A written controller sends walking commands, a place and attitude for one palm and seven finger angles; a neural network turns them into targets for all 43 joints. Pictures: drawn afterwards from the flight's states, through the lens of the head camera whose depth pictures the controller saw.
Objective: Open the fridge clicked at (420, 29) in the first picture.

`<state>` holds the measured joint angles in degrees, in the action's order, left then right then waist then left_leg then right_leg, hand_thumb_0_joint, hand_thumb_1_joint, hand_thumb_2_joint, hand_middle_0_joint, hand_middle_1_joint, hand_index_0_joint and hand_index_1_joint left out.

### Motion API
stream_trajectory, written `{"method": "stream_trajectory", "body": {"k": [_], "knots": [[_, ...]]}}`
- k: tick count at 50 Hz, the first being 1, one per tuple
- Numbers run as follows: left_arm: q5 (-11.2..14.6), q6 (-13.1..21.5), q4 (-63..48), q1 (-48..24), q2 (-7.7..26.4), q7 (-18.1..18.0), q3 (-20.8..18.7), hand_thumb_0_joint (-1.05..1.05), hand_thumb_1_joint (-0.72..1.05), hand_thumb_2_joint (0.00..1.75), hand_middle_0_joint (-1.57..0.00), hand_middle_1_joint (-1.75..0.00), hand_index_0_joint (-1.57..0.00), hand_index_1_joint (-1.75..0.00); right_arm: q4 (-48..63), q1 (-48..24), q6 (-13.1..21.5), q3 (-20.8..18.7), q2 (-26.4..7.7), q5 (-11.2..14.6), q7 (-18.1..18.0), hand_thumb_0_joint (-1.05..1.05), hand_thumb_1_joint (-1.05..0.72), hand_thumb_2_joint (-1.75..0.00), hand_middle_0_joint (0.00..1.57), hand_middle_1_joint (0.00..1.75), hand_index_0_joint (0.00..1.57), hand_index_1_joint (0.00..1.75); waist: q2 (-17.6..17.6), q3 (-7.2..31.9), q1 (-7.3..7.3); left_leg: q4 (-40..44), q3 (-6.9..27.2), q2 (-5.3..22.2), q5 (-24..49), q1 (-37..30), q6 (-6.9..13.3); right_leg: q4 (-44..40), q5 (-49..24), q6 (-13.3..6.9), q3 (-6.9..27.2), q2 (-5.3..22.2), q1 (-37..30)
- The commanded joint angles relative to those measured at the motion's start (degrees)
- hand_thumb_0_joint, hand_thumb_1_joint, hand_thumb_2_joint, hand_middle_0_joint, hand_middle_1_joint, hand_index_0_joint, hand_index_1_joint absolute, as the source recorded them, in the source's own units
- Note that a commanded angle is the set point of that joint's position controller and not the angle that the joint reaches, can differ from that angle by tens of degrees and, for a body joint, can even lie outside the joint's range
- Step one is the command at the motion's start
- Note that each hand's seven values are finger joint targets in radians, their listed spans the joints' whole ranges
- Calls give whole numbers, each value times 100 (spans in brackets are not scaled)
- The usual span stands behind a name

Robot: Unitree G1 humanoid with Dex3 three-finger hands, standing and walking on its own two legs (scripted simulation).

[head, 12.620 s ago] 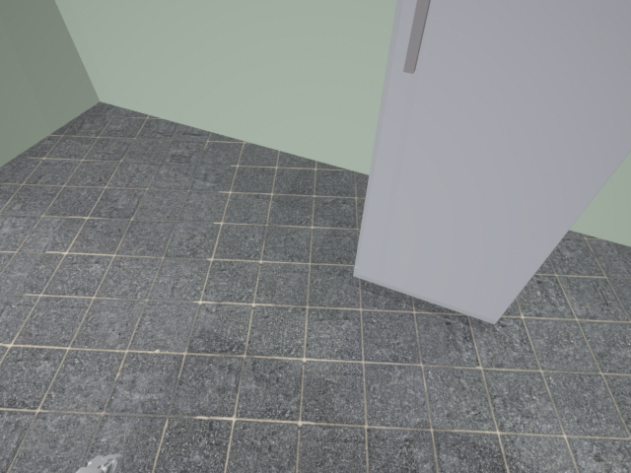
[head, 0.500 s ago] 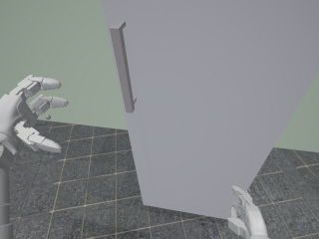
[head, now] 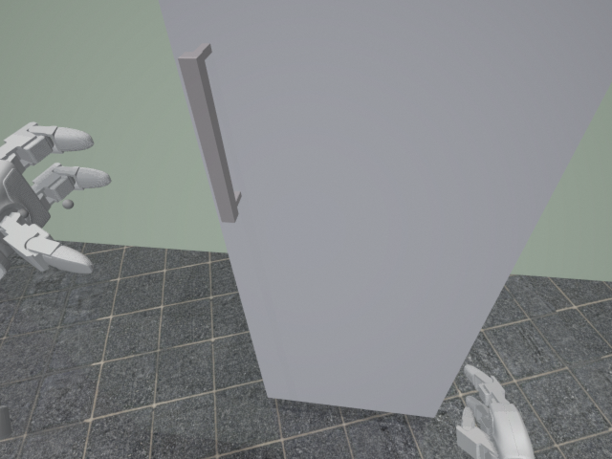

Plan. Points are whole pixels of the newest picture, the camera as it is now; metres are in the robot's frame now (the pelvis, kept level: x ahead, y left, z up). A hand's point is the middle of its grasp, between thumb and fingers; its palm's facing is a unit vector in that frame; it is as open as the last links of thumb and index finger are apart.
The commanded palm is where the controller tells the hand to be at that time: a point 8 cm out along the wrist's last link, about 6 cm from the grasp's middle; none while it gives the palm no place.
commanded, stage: raise the hand to about handle height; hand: left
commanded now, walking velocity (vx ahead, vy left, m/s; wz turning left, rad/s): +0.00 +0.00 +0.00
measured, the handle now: (218, 142) +0.44 +0.17 +0.23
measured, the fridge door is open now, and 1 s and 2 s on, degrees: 0 0 0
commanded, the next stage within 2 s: move the hooked fingers beside the handle in 0.14 s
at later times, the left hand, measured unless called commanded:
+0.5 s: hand (72, 198) +0.29 +0.28 +0.24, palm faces +0.07 -0.99 -0.13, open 14.0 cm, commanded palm +0.25 +0.32 +0.26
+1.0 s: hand (108, 180) +0.33 +0.26 +0.24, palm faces +0.05 -0.99 -0.09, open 14.0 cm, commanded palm +0.29 +0.30 +0.25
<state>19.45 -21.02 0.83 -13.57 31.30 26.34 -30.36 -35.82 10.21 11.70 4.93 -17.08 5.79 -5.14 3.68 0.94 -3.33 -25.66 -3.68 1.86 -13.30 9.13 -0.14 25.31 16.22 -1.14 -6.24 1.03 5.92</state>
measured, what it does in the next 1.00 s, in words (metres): stands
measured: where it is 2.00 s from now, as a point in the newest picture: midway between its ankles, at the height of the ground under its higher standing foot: outside the picture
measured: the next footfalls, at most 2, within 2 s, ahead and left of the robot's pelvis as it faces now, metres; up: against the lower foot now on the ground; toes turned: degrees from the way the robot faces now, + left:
none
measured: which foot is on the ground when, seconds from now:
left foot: down 0.00-1.00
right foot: down 0.00-1.00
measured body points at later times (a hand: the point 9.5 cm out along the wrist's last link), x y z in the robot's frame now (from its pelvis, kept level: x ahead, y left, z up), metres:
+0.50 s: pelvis +0.01 +0.00 +0.00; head -0.01 -0.02 +0.45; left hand +0.28 +0.33 +0.25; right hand +0.22 -0.21 -0.07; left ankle +0.01 +0.12 -0.74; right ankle -0.02 -0.10 -0.74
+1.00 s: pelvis +0.01 +0.00 +0.00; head -0.01 -0.02 +0.45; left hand +0.32 +0.32 +0.25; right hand +0.20 -0.22 -0.08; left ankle +0.01 +0.12 -0.74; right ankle -0.02 -0.10 -0.74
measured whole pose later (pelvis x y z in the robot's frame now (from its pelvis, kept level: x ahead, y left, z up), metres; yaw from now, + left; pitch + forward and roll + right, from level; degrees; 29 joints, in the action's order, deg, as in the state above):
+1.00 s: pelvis +0.01 +0.00 +0.00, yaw +0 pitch -2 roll +0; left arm 16.6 -19.9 10.3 -22.6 29.7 23.2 -25.3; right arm -36.4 10.5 9.7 5.1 -16.3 5.8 -5.6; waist 3.6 1.2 -2.3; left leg -25.5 -3.5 1.3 -13.6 10.0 0.1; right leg 25.4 16.6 -0.8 -6.2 1.5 6.8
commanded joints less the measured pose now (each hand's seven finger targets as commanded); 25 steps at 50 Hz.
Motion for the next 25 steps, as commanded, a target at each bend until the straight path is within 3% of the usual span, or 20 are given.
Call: {"method": "stream_trajectory", "body": {"k": [1,3,5,9,14,17,19,21,25], "knots": [[25,267,-963,-2028,1836,-112,-513,0,-50,30,-30,-120,-30,-120,987,-991,379,-217,-546,38,-39,0,-90,-90,20,30,20,30,204,925,-37,184,419,-181,1140,-815,228,-400,-1586,61,267,13,457],[3,229,-982,-2099,1768,-77,-392,0,-50,30,-30,-120,-30,-120,1007,-987,387,-209,-537,52,-48,0,-90,-90,20,30,20,30,360,988,-12,195,426,-186,1105,-897,219,-378,-1517,54,247,1,503],[22,220,-943,-1993,1851,-47,-470,0,-50,30,-30,-120,-30,-120,1004,-966,372,-211,-549,39,-48,0,-90,-90,20,30,20,30,62,1035,-19,170,440,-184,1117,-883,238,-415,-1568,69,268,2,459],[72,287,-1054,-1803,1932,10,-602,0,-50,30,-30,-120,-30,-120,994,-975,363,-211,-531,20,-20,0,-90,-90,20,30,20,30,140,1164,-77,116,445,-181,1381,-959,234,-369,-1865,46,253,4,337],[111,267,-815,-1792,1887,18,-592,0,-50,30,-30,-120,-30,-120,963,-979,340,-217,-534,25,-4,0,-90,-90,20,30,20,30,-109,1069,-59,90,448,-172,1380,-889,240,-369,-1928,71,251,9,404],[60,273,-860,-2347,1657,14,-267,0,-50,30,-30,-120,-30,-120,966,-1006,345,-199,-518,49,-25,0,-90,-90,20,30,20,30,175,1017,49,138,479,-192,1234,-940,220,-356,-1722,60,218,5,563],[29,304,-722,-2115,1818,-7,-384,0,-50,30,-30,-120,-30,-120,923,-946,333,-221,-533,28,-33,0,-90,-90,20,30,20,30,37,1063,-3,99,466,-167,1303,-952,235,-393,-1780,48,253,12,492],[-12,352,-1026,-2470,1647,-21,-185,0,-50,30,-30,-120,-30,-120,976,-1004,331,-204,-498,40,-47,0,-90,-90,20,30,20,30,322,1177,50,135,479,-185,1370,-1038,217,-332,-1810,28,219,14,468],[25,428,-1115,-2249,1708,-103,-356,0,-50,30,-30,-120,-30,-120,974,-984,333,-207,-494,6,-40,0,-90,-90,20,30,20,30,169,1330,-22,144,505,-177,1509,-1034,215,-297,-1949,13,194,21,318]]}}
